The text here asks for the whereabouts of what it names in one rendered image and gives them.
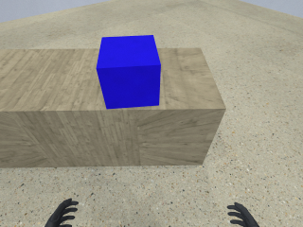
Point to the carton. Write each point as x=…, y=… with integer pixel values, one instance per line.
x=129, y=71

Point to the left robot hand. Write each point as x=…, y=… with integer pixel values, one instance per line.
x=57, y=217

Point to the pedestal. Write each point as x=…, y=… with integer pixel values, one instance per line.
x=53, y=113

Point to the right robot hand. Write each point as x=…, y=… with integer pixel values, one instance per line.
x=247, y=218

